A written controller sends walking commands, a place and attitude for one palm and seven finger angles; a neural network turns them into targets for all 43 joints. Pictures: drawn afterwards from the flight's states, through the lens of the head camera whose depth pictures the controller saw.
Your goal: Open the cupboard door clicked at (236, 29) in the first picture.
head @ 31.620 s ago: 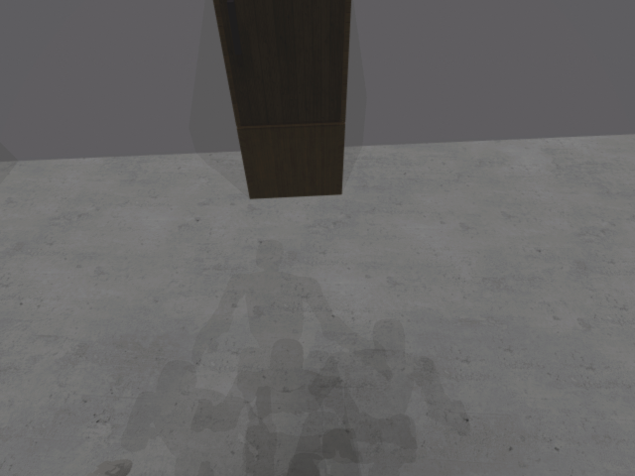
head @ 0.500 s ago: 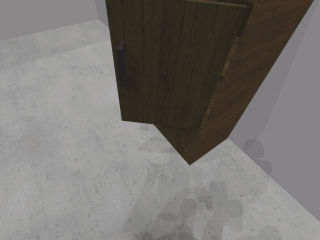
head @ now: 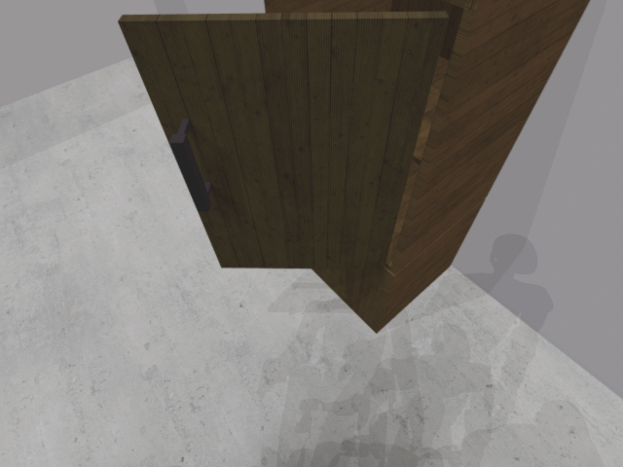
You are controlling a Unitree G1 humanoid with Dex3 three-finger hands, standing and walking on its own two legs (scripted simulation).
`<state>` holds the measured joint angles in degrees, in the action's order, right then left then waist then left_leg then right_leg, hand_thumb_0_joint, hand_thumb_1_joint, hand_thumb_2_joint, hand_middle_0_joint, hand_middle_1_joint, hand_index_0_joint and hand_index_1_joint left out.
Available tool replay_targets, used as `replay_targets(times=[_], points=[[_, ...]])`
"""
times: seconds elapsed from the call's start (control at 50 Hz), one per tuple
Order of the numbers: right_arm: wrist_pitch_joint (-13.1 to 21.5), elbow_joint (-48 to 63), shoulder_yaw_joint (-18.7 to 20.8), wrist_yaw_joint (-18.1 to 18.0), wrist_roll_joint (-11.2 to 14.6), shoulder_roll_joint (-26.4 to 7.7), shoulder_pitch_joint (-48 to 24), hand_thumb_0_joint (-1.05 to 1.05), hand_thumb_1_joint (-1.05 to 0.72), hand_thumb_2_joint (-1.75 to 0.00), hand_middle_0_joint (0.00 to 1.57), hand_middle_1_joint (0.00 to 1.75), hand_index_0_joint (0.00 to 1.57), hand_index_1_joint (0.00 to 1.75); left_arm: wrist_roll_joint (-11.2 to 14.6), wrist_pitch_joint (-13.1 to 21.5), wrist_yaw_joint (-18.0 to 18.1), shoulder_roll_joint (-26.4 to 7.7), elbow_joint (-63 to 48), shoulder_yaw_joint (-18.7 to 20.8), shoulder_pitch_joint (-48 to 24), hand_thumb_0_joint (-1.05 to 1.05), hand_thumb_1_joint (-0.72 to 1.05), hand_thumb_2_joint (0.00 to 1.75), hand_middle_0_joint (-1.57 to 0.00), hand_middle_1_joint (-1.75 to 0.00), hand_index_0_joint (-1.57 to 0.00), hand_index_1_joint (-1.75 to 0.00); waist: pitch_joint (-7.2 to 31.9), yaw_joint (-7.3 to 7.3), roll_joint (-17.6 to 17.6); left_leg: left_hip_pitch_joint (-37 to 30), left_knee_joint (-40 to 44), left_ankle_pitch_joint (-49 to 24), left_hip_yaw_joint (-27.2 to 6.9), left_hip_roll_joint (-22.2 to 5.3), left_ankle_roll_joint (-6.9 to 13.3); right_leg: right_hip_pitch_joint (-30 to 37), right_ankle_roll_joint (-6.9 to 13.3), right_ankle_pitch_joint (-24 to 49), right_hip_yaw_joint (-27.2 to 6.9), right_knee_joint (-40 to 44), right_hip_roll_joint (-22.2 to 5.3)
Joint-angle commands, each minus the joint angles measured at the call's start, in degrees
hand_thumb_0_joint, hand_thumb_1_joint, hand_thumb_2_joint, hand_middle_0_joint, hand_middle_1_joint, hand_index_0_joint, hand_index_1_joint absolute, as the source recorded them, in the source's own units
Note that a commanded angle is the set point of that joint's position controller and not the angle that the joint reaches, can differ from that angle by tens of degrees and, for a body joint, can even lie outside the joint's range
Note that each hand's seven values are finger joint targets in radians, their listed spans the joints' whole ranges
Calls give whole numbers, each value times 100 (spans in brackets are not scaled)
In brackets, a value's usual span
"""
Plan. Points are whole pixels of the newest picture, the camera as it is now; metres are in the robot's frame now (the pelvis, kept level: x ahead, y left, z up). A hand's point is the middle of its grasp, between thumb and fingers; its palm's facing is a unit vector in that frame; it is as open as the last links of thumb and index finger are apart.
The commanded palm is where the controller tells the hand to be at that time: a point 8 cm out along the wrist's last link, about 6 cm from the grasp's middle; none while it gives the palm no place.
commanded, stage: come to a stop and stand still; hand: left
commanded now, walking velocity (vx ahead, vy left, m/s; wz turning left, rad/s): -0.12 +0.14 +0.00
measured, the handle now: (195, 167) +0.55 +0.22 +0.03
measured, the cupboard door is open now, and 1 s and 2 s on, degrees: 48 48 48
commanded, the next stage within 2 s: look again from close up in 0.64 s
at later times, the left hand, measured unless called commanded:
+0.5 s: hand out of the picture +0.00 +0.27 -0.16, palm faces +0.00 -0.96 -0.29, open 7.4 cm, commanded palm none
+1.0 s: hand out of the picture +0.00 +0.23 -0.16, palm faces -0.05 -0.97 -0.23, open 7.3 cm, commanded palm none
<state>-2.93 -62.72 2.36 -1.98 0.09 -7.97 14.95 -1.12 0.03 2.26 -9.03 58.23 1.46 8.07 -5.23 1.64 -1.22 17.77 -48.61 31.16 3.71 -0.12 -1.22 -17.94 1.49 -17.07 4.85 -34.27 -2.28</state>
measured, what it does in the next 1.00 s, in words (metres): steps on the spot: left foot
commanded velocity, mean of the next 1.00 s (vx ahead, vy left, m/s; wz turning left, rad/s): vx -0.01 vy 0.01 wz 0.00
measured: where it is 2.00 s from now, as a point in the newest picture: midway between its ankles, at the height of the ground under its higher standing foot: outside the picture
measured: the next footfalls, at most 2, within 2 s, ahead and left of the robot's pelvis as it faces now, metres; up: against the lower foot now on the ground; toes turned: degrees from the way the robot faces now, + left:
left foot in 0.22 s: +0.01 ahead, +0.13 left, +0.00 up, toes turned +3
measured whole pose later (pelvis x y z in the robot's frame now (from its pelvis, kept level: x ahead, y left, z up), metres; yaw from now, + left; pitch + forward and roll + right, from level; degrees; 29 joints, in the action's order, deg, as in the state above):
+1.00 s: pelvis -0.02 +0.05 +0.01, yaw -2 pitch -1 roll +1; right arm 0.9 -63.8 -1.3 -1.5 -0.7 -10.1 18.5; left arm -0.7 0.3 1.8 -8.9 62.7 -1.5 15.1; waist -1.7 0.6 -1.3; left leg 8.9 -22.5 13.3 6.7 2.1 3.0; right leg -12.6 0.4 -13.8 0.9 -27.0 -1.2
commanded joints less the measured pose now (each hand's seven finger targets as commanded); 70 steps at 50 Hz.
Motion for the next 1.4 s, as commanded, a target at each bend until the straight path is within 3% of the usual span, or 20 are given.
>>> replay_targets(times=[0.0,0.1,0.16,0.18,0.2,0.22,0.24,0.26,0.3,0.38,0.42,0.44,0.46,0.6,1.28,1.3,1.32,1.34,1.36,1.38], points=[[36,394,132,7,9,-423,7,0,-90,-90,20,30,20,30,-5,16,96,-1062,-192,317,595,0,90,90,-20,-30,-20,-30,1039,-316,951,789,-995,142,-433,-27,-141,1550,1066,5499,-1219,949,-1706],[55,449,111,70,-29,-375,16,0,-90,-90,20,30,20,30,-61,-6,62,-1090,-267,376,460,0,90,90,-20,-30,-20,-30,942,-281,1025,268,548,-426,-183,40,-178,1259,892,4199,-1100,1021,-1430],[125,352,106,78,-44,-390,390,0,-90,-90,20,30,20,30,-13,-35,21,-1054,-214,354,344,0,90,90,-20,-30,-20,-30,956,-68,963,-847,2279,-1780,-48,21,-118,612,489,2622,-967,755,-1150],[264,858,214,103,-14,-1020,160,0,-90,-90,20,30,20,30,40,59,254,-1062,-289,233,623,0,90,90,-20,-30,-20,-30,1693,15,-638,-891,2262,-2197,95,-402,-79,1217,302,3279,-1057,69,-994],[309,1090,185,110,-95,-857,39,0,-90,-90,20,30,20,30,49,-1,219,-1008,-533,179,621,0,90,90,-20,-30,-20,-30,1671,-83,-1295,-762,2405,-2814,-390,-726,130,921,161,1821,-618,-280,-666],[262,1223,141,106,-140,-1026,-68,0,-90,-90,20,30,20,30,28,-40,190,-821,-562,156,701,0,90,90,-20,-30,-20,-30,1266,-209,-1252,-532,2224,-3230,-577,-1112,364,433,98,619,-299,-217,-370],[265,1401,123,106,-134,-1061,-119,0,-90,-90,20,30,20,30,-22,-158,134,-807,-591,85,580,0,90,90,-20,-30,-20,-30,682,-142,-1864,-284,2751,-3491,-1120,-1191,482,-8,-21,-539,-59,-525,-31],[262,1482,63,78,-155,-1067,-170,0,-90,-90,20,30,20,30,-49,-223,92,-757,-615,45,555,0,90,90,-20,-30,-20,-30,144,-181,-1805,98,3002,-3377,-1212,-1315,670,-217,-45,-1123,-134,-963,69],[272,1569,39,46,-165,-1079,-256,0,-90,-90,20,30,20,30,-34,-215,16,-686,-560,33,665,0,90,90,-20,-30,-20,-30,-137,-249,-854,228,2971,-3367,-1145,-1283,846,-291,-25,-893,-335,-1168,34],[353,1647,-26,41,-114,-1036,-402,0,-90,-90,20,30,20,30,-20,-70,-69,-689,-466,-7,1006,0,90,90,-20,-30,-20,-30,188,-381,-225,-4,2726,-2382,-911,-926,717,207,14,113,-625,352,-63],[392,1568,-51,75,-77,-951,-205,0,-90,-90,20,30,20,30,-23,2,-69,-817,-463,-71,949,0,90,90,-20,-30,-20,-30,294,-186,16,-292,2806,-1576,-821,-593,502,69,175,357,-1059,863,-308],[369,1495,-43,82,-75,-969,-114,0,-90,-90,20,30,20,30,-18,30,-72,-860,-451,-75,839,0,90,90,-20,-30,-20,-30,309,-95,626,-434,2755,-1398,-746,-559,478,-41,162,298,-1120,907,-295],[381,1413,-34,80,-86,-984,-15,0,-90,-90,20,30,20,30,-13,52,-67,-823,-451,-78,753,0,90,90,-20,-30,-20,-30,349,-51,794,-544,2769,-1605,-724,-561,492,-9,159,472,-1074,898,-288],[481,1033,-111,76,-110,-951,50,0,-90,-90,20,30,20,30,-4,28,-48,-750,-293,-88,957,0,90,90,-20,-30,-20,-30,294,-174,57,-456,3336,-1482,-828,-674,477,253,79,416,-877,866,-244],[503,-106,-245,-7,-72,-553,492,0,-90,-90,20,30,20,30,49,169,-6,-521,396,-171,1107,0,90,90,-20,-30,-20,-30,165,-137,192,-836,2952,-2486,-430,-608,316,578,163,1419,-1035,1305,-401],[515,297,-181,57,-2,-738,-93,0,-90,-90,20,30,20,30,-6,250,228,-663,610,-103,1626,0,90,90,-20,-30,-20,-30,138,-379,950,-285,1691,-2554,-234,-699,157,813,-128,3771,-1186,1202,-756],[1319,2313,-49,-223,282,-1788,25,0,-90,-90,20,30,20,30,1187,1535,143,-2067,-7926,669,-2757,0,88,89,-20,-32,-20,-32,2962,353,-243,-1668,2454,-3004,-383,26,327,1159,11,2624,-900,758,-168],[1778,2103,-146,-406,184,-1303,-523,0,-90,-90,20,30,20,30,752,1320,383,-1581,-6704,558,-352,0,85,88,-20,-33,-20,-33,2913,-218,-1378,-1845,2468,-3580,-226,-103,342,1068,160,1510,-654,559,114],[1927,2151,-89,-336,261,-1080,-487,0,-90,-90,20,30,20,30,888,558,516,-317,-5714,-151,1142,0,83,87,-21,-34,-21,-34,1722,-107,-1361,-1141,2475,-3368,-396,-185,150,499,91,762,-378,564,73],[1975,2036,-143,-335,325,-1163,-387,0,-90,-90,20,30,20,30,1137,549,419,158,-5656,-407,930,0,81,86,-21,-36,-21,-36,800,77,-346,-734,2349,-2670,-452,-186,219,79,-11,724,-178,672,102]])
